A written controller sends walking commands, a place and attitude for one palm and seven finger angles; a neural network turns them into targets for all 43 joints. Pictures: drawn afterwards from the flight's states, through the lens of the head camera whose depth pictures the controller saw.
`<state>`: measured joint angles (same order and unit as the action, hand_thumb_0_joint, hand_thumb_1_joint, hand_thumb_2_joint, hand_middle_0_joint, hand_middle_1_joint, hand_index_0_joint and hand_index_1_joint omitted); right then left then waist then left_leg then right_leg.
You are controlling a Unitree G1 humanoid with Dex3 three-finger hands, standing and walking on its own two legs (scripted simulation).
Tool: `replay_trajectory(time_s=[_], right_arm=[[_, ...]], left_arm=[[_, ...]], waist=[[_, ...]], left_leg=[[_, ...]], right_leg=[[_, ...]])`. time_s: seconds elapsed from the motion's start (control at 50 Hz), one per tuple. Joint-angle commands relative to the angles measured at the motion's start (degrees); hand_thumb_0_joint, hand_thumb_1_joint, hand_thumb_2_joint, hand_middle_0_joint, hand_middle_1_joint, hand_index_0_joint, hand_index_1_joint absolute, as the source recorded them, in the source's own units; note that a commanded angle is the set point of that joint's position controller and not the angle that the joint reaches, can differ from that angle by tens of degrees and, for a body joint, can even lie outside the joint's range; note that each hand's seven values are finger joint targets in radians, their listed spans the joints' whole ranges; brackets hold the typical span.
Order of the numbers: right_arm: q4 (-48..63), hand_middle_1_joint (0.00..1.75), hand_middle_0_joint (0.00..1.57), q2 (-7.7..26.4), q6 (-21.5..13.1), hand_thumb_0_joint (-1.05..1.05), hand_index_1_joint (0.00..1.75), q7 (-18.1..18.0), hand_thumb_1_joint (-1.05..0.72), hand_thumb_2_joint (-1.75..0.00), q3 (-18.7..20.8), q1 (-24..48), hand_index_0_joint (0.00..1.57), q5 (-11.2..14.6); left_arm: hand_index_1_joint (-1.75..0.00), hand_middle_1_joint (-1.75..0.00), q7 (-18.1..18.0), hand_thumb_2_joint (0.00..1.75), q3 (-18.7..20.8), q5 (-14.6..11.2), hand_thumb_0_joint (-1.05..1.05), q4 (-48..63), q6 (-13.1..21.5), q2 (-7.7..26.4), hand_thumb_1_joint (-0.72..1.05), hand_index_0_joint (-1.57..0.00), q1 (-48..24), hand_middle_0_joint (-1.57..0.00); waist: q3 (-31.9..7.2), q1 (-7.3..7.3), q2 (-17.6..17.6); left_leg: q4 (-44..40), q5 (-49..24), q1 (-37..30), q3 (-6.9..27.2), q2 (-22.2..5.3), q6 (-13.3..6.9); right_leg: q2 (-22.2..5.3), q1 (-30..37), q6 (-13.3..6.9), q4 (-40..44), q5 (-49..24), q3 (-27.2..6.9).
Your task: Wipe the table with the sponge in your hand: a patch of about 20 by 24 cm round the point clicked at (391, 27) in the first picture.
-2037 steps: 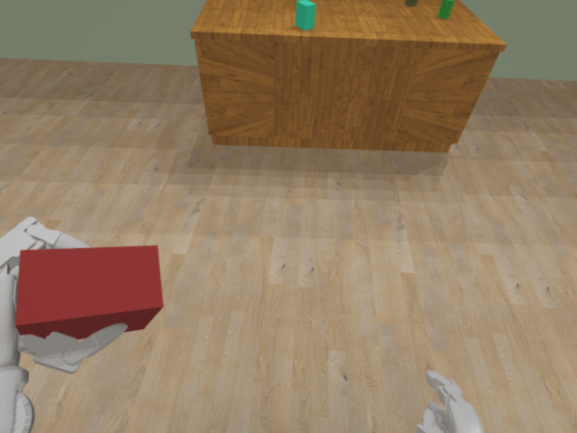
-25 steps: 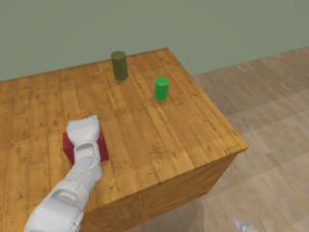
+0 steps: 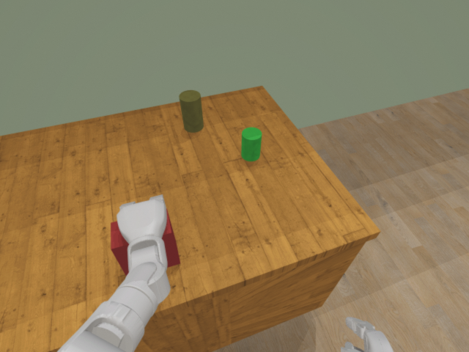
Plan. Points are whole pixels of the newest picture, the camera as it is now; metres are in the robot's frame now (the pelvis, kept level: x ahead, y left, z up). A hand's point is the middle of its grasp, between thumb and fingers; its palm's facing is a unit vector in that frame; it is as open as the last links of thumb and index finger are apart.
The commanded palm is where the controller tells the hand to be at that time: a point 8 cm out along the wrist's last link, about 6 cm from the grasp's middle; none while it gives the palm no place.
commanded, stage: wipe back along the middle lane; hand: left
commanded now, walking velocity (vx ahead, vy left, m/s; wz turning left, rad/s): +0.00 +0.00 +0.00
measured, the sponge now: (149, 249) +0.33 +0.22 -0.07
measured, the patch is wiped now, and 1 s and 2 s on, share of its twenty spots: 0.40 0.65 0.85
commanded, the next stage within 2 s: slide across to the third lane in 0.26 s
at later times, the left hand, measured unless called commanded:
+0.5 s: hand (154, 252) +0.30 +0.19 -0.02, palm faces -0.10 -0.05 -0.99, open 10.3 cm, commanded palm +0.27 +0.16 +0.03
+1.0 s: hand (181, 245) +0.32 +0.14 -0.02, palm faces -0.11 -0.04 -0.99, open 10.3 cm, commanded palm +0.30 +0.11 +0.03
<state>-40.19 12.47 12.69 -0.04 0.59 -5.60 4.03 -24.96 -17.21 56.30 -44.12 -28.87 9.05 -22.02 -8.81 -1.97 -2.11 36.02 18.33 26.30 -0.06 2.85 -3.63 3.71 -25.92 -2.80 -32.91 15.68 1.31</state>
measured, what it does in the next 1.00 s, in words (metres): stands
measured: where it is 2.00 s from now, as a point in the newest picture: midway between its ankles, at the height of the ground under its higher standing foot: outside the picture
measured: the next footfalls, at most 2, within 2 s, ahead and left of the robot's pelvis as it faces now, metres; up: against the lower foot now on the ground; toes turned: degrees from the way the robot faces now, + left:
none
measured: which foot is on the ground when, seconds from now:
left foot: down 0.00-1.00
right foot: down 0.00-1.00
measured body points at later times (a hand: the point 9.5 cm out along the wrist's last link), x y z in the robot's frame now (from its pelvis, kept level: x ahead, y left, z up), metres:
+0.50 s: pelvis -0.01 -0.02 +0.00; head -0.01 -0.04 +0.45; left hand +0.30 +0.19 +0.03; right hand +0.20 -0.25 -0.10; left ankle -0.01 +0.07 -0.73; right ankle +0.00 -0.09 -0.73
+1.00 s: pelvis -0.02 -0.03 +0.00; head -0.01 -0.06 +0.45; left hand +0.32 +0.13 +0.03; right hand +0.17 -0.26 -0.11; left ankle -0.01 +0.07 -0.73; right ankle +0.00 -0.09 -0.73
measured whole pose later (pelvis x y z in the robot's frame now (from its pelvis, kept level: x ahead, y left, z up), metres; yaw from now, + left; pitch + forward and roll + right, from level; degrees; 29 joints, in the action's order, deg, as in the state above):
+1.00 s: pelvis -0.02 -0.03 +0.00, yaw +0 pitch +6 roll +0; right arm -42.3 12.6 9.9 -1.1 1.3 -3.3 4.4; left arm -24.5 -21.2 53.8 -46.1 -29.0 6.0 -23.3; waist -6.5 -1.9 -2.8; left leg 32.7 15.5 23.3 0.2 1.6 -1.1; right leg 4.9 -24.1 -5.3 -31.7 13.7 1.5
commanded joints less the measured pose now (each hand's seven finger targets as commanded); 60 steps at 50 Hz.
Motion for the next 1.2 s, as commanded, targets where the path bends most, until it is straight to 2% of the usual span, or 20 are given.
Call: replay_trajectory(time_s=[0.0, 0.04, 0.16, 0.24, 0.26, 0.32, 0.4, 0.48, 0.5, 0.52, 0.54, 0.64, 0.66, 0.74, 0.78, 0.86, 0.92, 0.98, 1.08, 1.18], right_arm=[[8.7, 0.3, 0.2, 7.9, -2.2, 0.0, 0.3, -0.6, -0.9, -0.9, 2.0, 8.3, 0.2, 0.0], [9.2, 0.3, 0.2, 8.0, -2.2, 0.0, 0.3, -0.7, -0.9, -0.9, 2.1, 8.6, 0.2, 0.1], [10.3, 0.3, 0.2, 7.9, -2.4, 0.0, 0.3, -0.8, -0.9, -0.9, 1.9, 9.7, 0.2, 0.1], [10.8, 0.3, 0.2, 8.1, -2.6, 0.0, 0.3, -0.6, -0.9, -0.9, 1.9, 10.6, 0.2, 0.2], [10.6, 0.3, 0.2, 8.1, -2.6, 0.0, 0.3, -0.7, -0.9, -0.9, 1.8, 10.6, 0.2, 0.1], [10.1, 0.3, 0.2, 8.1, -2.8, 0.0, 0.3, -1.1, -0.9, -0.9, 1.7, 11.0, 0.2, 0.2], [10.0, 0.3, 0.2, 7.8, -3.1, 0.0, 0.3, -1.8, -0.9, -0.9, 1.5, 11.8, 0.2, 0.4], [9.7, 0.3, 0.2, 7.5, -3.8, 0.0, 0.3, -2.1, -0.9, -0.9, 1.8, 11.5, 0.2, 0.4], [9.6, 0.3, 0.2, 7.3, -4.0, 0.0, 0.3, -2.1, -0.9, -0.9, 1.8, 11.5, 0.2, 0.3], [9.4, 0.3, 0.2, 7.4, -4.1, 0.0, 0.3, -2.2, -0.9, -0.9, 1.8, 11.4, 0.2, 0.3], [9.6, 0.3, 0.2, 7.2, -4.3, 0.0, 0.3, -2.2, -0.9, -0.9, 1.8, 11.5, 0.2, 0.5], [8.6, 0.3, 0.2, 7.1, -4.9, 0.0, 0.3, -2.1, -0.9, -0.9, 2.0, 11.1, 0.2, 0.2], [8.5, 0.3, 0.2, 6.9, -5.0, 0.0, 0.3, -2.1, -0.9, -0.9, 2.0, 10.9, 0.2, 0.1], [8.1, 0.3, 0.2, 6.8, -5.3, 0.0, 0.3, -1.4, -0.9, -0.9, 2.3, 11.3, 0.2, 0.0], [7.6, 0.3, 0.2, 6.6, -5.3, 0.0, 0.3, -1.1, -0.9, -0.9, 2.3, 11.4, 0.2, 0.0], [6.9, 0.3, 0.2, 6.5, -5.1, 0.0, 0.3, -1.2, -0.9, -0.9, 2.2, 12.0, 0.2, 0.2], [6.4, 0.3, 0.2, 6.3, -5.2, 0.0, 0.3, -1.1, -0.9, -0.9, 2.1, 11.8, 0.2, 0.2], [6.3, 0.3, 0.2, 6.1, -5.3, 0.0, 0.3, -1.1, -0.9, -0.9, 2.2, 11.5, 0.2, 0.4], [5.4, 0.3, 0.2, 6.0, -5.4, 0.0, 0.3, -1.4, -0.9, -0.9, 2.3, 10.6, 0.2, 0.1], [4.4, 0.3, 0.2, 6.2, -5.1, 0.0, 0.3, -2.1, -0.9, -0.9, 1.7, 9.9, 0.2, -0.5]], left_arm=[[-1.6, -1.6, 2.4, 1.3, -1.3, 0.2, 0.0, 5.2, -0.7, 0.7, 0.1, -1.2, -8.8, -1.2], [-1.6, -1.6, 2.8, 1.3, 0.6, -0.1, 0.0, 6.7, -0.4, 2.5, 0.1, -1.2, -7.9, -1.2], [-1.6, -1.6, 3.5, 1.3, -2.1, -0.2, 0.0, 9.9, 0.3, 0.5, 0.1, -1.2, -3.5, -1.2], [-1.6, -1.6, 3.3, 1.3, 0.5, -0.5, 0.0, 12.3, 0.4, 2.8, 0.1, -1.2, 0.8, -1.2], [-1.6, -1.6, 3.2, 1.3, -0.6, -0.6, 0.0, 13.1, 0.5, 2.2, 0.1, -1.2, -0.3, -1.2], [-1.6, -1.6, 3.0, 1.3, 1.3, 0.0, 0.0, 12.5, -0.1, 4.3, 0.1, -1.2, 0.1, -1.2], [-1.6, -1.6, 3.3, 1.3, -0.5, 0.1, 0.0, 14.6, 0.0, 3.5, 0.1, -1.2, -6.6, -1.2], [-1.6, -1.6, 3.5, 1.3, -1.5, 0.3, 0.0, 16.0, 1.6, 3.0, 0.1, -1.2, -10.0, -1.2], [-1.6, -1.6, 3.6, 1.3, -2.5, 0.0, 0.0, 15.7, 2.0, 1.7, 0.1, -1.2, -9.9, -1.2], [-1.6, -1.6, 3.6, 1.3, -1.9, 0.1, 0.0, 15.6, 2.5, 2.5, 0.1, -1.2, -11.0, -1.2], [-1.6, -1.6, 3.7, 1.3, -3.3, -0.3, 0.0, 16.6, 3.1, 1.0, 0.1, -1.2, -13.3, -1.2], [-1.6, -1.6, 2.4, 1.3, -1.4, 0.2, 0.0, 14.4, 4.5, 2.2, 0.1, -1.2, -15.4, -1.2], [-1.6, -1.6, 2.0, 1.3, -2.6, 0.0, 0.0, 13.8, 4.6, 0.7, 0.1, -1.2, -15.2, -1.2], [-1.6, -1.6, 0.2, 1.3, -0.3, -0.7, 0.0, 12.4, 4.0, 1.1, 0.1, -1.2, -13.6, -1.2], [-1.6, -1.6, -0.4, 1.3, -2.4, -0.7, 0.0, 11.6, 3.3, -0.9, 0.1, -1.2, -15.0, -1.2], [-1.6, -1.6, -1.1, 1.3, -1.4, -1.3, 0.0, 9.2, 1.7, 0.1, 0.1, -1.2, -18.5, -1.2], [-1.6, -1.6, -1.0, 1.3, -3.8, -1.1, 0.0, 7.4, 1.2, -2.3, 0.1, -1.2, -20.7, -1.2], [-1.6, -1.6, -0.7, 1.3, -5.9, -1.4, 0.0, 5.4, 1.6, -4.5, 0.1, -1.2, -24.2, -1.2], [-1.6, -1.6, -1.6, 1.3, -3.4, -2.3, 0.0, 1.9, 2.8, -3.2, 0.1, -1.2, -26.4, -1.2], [-1.6, -1.6, -3.8, 1.3, 2.4, -0.6, 0.0, -2.9, 2.1, 2.8, 0.1, -1.2, -29.7, -1.2]], waist=[[-9.2, 0.47, 4.8], [-10.7, -0.13, 4.9], [-9.6, -0.2, 6.0], [-10.2, -1.15, 6.8], [-9.4, -0.52, 6.8], [-7.8, -0.64, 6.7], [-6.8, 0.64, 5.1], [-10.8, 0.61, 3.4], [-10.8, 0.87, 4.1], [-11.2, 0.99, 5.2], [-11.4, 1.38, 4.2], [-11.3, 1.07, 6.3], [-11.4, 1.14, 7.0], [-13.3, -0.21, 6.9], [-12.4, 0.52, 7.0], [-10.8, 0.95, 7.3], [-11.3, 1.45, 5.1], [-10.9, 2.31, 5.7], [-13.3, 2.14, 7.6], [-12.3, 2.13, 7.8]], left_leg=[[-5.1, -13.4, -6.4, 3.7, -1.8, 2.1], [-5.2, -14.0, -6.6, 3.8, -1.7, 2.1], [-5.2, -13.0, -6.4, 3.6, -1.3, 1.7], [-5.0, -13.7, -5.5, 3.3, -0.8, 1.7], [-4.9, -13.3, -5.8, 3.0, -0.8, 1.6], [-5.2, -11.4, -4.5, 2.9, -0.4, 1.6], [-5.9, -8.6, -5.2, 2.8, -0.4, 1.4], [-5.5, -10.0, -8.0, 3.1, -0.7, 1.2], [-5.4, -10.1, -8.2, 2.8, -0.8, 1.1], [-5.4, -10.2, -8.0, 3.2, -0.8, 1.2], [-5.7, -9.9, -8.3, 3.3, -0.9, 1.1], [-6.0, -9.8, -7.8, 3.2, -1.0, 1.2], [-5.8, -10.0, -7.5, 2.8, -1.0, 1.1], [-5.8, -12.0, -7.1, 2.3, -0.9, 1.5], [-5.7, -11.7, -7.1, 1.9, -1.0, 1.5], [-6.6, -9.0, -6.0, 1.7, -0.9, 1.4], [-6.4, -8.5, -6.3, 1.4, -0.9, 1.5], [-6.4, -7.3, -6.6, 1.6, -1.1, 1.3], [-5.9, -7.3, -5.7, 1.2, -1.1, 1.3], [-6.0, -5.8, -1.3, 0.7, -0.8, 1.7]], right_leg=[[-1.4, 6.0, -2.4, 4.3, -12.6, -2.6], [-1.4, 7.4, -2.6, 4.0, -13.4, -2.9], [-1.5, 7.9, -2.5, 4.2, -13.9, -4.0], [-1.8, 10.4, -2.7, 4.0, -17.8, -5.5], [-1.9, 10.0, -2.4, 4.3, -18.1, -5.7], [-2.0, 9.8, -2.3, 4.9, -16.7, -6.6], [-2.1, 8.5, -2.0, 6.1, -11.8, -6.8], [-1.9, 8.9, -2.2, 5.6, -11.7, -6.0], [-2.0, 9.1, -2.0, 5.8, -12.3, -6.1], [-1.9, 9.1, -2.0, 5.6, -12.3, -6.1], [-1.9, 8.8, -1.9, 5.6, -11.6, -5.7], [-2.0, 9.4, -1.8, 5.9, -12.5, -6.2], [-2.1, 9.8, -1.6, 5.8, -13.0, -5.9], [-2.2, 12.0, -1.7, 5.4, -17.3, -6.4], [-2.4, 11.4, -1.5, 5.7, -17.5, -6.3], [-2.5, 11.0, -1.1, 7.0, -13.5, -6.7], [-2.6, 9.9, -1.2, 7.0, -12.3, -6.5], [-2.4, 8.2, -1.0, 7.3, -9.3, -5.6], [-2.6, 9.7, -0.7, 7.2, -10.3, -5.8], [-3.0, 10.2, -0.4, 6.9, -10.9, -7.5]])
